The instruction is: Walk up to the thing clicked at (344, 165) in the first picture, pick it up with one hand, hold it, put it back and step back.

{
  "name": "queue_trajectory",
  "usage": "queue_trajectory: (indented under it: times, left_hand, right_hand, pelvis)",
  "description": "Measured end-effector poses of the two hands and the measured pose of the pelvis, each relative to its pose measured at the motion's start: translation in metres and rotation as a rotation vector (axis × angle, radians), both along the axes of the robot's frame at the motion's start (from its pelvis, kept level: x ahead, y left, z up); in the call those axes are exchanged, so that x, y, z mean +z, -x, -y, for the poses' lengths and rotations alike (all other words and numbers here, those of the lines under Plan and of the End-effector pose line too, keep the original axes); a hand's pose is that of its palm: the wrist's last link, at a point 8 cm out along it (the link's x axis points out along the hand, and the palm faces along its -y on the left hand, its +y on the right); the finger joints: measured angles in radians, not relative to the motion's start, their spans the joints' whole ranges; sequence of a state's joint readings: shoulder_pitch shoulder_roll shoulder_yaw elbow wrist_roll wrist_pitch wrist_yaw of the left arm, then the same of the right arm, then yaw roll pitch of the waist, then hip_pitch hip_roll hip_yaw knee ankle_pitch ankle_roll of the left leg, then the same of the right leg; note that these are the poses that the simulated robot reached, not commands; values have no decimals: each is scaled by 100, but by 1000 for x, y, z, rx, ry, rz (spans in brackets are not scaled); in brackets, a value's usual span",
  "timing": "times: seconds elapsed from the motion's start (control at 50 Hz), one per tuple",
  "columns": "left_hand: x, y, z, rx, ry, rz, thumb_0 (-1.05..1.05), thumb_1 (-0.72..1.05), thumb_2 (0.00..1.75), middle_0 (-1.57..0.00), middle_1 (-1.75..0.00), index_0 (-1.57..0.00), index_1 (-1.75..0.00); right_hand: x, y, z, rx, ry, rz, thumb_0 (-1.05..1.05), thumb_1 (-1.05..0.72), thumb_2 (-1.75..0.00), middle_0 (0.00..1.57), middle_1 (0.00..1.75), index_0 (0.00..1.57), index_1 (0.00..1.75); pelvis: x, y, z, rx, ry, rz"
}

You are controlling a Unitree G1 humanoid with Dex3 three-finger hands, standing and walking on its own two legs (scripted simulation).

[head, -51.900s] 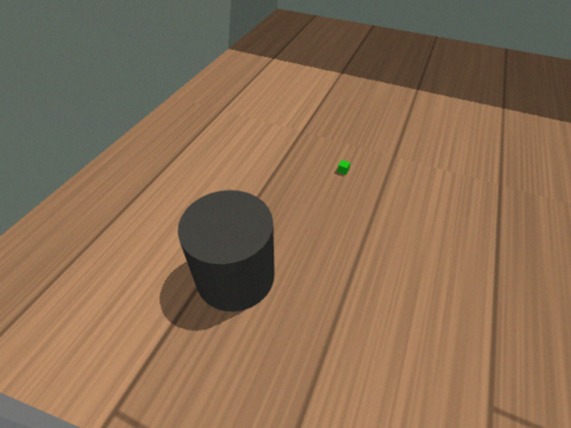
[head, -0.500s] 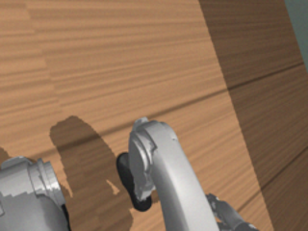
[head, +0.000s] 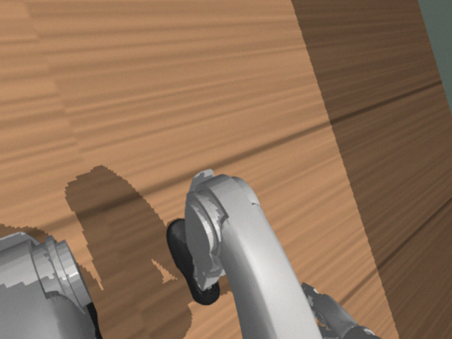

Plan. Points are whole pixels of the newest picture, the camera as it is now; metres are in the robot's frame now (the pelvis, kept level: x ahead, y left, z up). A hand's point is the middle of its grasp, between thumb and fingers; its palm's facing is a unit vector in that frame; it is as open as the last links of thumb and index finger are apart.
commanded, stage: open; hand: left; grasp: from above
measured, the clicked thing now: out of the picture +0.49 +0.33 -0.28
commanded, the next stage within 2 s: withdraw in 0.48 s
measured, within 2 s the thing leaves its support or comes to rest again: neither
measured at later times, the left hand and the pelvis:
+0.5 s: hand out of the picture +0.46 +0.33 -0.23, palm faces -0.45 -0.08 -0.89, open 11.1 cm; pelvis +0.00 +0.00 +0.00, yaw +0 degrees
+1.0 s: hand out of the picture +0.49 +0.37 -0.12, palm faces -0.27 -0.06 -0.96, open 12.1 cm; pelvis +0.01 +0.00 +0.02, yaw +2 degrees
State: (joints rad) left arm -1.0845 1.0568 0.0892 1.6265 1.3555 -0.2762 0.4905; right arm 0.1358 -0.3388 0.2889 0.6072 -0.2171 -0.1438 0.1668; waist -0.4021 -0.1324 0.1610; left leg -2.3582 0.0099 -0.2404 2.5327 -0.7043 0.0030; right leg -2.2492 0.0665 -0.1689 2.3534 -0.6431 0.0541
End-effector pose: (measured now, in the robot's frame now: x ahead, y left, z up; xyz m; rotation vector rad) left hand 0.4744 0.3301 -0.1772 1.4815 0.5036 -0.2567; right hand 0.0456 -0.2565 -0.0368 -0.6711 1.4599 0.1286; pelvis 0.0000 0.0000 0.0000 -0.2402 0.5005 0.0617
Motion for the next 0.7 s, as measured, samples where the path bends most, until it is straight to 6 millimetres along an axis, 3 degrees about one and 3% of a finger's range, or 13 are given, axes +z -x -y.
queue_trajectory:
  times: [0.32,0.7]
  left_hand:
    - [4,5,0,-33,25,3,0,6,53,-54,-53,-55,-52]
    - [6,-2,1,-21,-1,34,0,-10,66,-41,-67,-42,-66]
  right_hand:
    - [2,0,3,14,20,-9,0,-90,-89,20,30,21,30]
    - [1,-8,-6,17,-7,30,0,-90,-89,20,30,21,30]
  pelvis:
    - [1,2,1,-3,3,16]
    - [2,1,-1,-2,5,1]
